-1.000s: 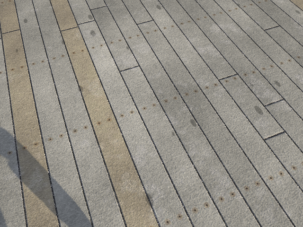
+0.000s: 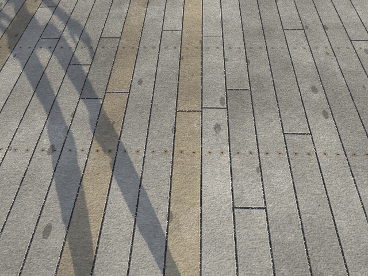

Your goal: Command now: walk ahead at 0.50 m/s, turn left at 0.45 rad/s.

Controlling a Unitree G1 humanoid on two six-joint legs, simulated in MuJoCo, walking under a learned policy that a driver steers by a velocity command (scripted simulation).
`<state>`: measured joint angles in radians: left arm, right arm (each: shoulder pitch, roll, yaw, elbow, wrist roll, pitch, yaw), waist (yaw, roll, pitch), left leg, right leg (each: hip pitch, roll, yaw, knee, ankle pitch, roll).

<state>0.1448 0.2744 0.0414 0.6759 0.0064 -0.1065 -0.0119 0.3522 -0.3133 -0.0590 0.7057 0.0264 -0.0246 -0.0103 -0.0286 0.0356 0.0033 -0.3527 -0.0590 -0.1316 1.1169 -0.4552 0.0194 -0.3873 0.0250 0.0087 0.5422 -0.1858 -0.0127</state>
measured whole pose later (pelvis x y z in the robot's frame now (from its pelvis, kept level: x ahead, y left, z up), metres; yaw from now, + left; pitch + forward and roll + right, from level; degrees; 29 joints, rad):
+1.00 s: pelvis +0.31 +0.01 +0.01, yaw -18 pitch +2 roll +2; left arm 0.17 0.31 0.07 0.65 0.00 0.02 0.01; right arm 0.08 -0.32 -0.09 0.77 -0.01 0.01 -0.03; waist 0.01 0.03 0.07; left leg -0.52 0.01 -0.01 1.08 -0.45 -0.06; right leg -0.35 0.03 0.04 0.48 -0.17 -0.06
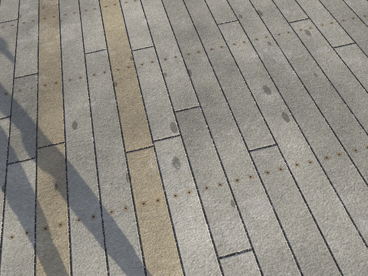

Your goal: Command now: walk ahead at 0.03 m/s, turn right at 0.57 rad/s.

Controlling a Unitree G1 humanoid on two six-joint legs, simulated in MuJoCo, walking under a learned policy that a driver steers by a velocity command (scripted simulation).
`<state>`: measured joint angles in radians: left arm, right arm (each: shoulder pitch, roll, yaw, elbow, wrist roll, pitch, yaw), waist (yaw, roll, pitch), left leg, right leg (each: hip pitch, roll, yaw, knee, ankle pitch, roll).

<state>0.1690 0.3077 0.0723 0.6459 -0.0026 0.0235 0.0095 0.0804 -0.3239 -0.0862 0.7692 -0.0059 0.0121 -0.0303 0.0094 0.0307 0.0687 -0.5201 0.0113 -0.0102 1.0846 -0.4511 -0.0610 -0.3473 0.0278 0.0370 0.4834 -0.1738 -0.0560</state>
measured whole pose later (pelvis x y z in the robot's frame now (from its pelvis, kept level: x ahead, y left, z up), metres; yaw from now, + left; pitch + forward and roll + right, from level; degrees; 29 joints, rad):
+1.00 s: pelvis -0.01 +0.07 -0.01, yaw +3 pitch +1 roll -1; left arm 0.13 0.32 0.09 0.74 0.00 0.02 0.04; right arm 0.16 -0.32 -0.07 0.70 -0.01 0.03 0.02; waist 0.00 -0.04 0.07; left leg -0.33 -0.03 0.01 0.61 -0.30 0.06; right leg -0.38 -0.06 0.01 0.95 -0.56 0.06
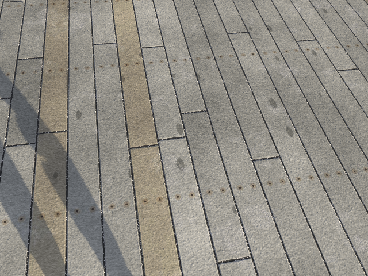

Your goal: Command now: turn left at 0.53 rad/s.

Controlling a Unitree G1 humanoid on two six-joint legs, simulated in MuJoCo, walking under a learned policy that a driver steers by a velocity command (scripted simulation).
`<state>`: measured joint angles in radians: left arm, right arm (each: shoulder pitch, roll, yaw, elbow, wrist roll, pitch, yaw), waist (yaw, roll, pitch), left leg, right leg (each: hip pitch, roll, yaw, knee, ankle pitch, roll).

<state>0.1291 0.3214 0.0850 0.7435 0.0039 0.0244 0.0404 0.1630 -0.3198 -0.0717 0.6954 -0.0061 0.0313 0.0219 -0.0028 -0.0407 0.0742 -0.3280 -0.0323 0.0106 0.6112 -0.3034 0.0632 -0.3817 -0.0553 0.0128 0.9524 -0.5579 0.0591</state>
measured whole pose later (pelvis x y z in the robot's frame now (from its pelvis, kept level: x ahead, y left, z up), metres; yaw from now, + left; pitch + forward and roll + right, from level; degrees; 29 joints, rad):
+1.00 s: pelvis +0.09 -0.09 +0.00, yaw -14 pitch +2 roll +1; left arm 0.21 0.30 0.05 0.64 -0.02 -0.03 -0.03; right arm 0.28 -0.35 -0.08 0.74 0.02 -0.05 0.01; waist -0.04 0.04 0.02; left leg -0.35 0.07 0.02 1.02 -0.47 -0.02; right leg -0.32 0.02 -0.02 0.60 -0.31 -0.06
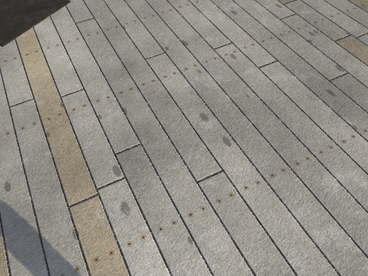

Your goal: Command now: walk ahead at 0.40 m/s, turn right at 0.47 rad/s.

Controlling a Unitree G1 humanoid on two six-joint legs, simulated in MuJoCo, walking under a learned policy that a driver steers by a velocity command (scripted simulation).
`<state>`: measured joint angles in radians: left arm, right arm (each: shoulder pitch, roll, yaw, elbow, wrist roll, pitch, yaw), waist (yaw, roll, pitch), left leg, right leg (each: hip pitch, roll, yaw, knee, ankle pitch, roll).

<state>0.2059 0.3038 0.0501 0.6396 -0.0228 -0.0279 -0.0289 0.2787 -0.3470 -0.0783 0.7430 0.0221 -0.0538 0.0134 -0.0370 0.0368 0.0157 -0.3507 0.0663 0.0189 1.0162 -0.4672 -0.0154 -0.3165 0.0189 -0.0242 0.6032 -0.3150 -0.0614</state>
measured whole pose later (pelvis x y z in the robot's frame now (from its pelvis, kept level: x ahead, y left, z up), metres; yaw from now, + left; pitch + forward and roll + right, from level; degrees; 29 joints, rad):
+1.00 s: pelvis +0.57 +0.00 +0.00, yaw +24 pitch +1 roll +0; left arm 0.23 0.27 0.04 0.65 0.02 -0.10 -0.01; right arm 0.32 -0.31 -0.06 0.70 0.03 -0.02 0.00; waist -0.01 0.04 0.01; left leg -0.44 -0.02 -0.10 1.23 -0.37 0.00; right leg -0.34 0.01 -0.02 0.52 -0.21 -0.01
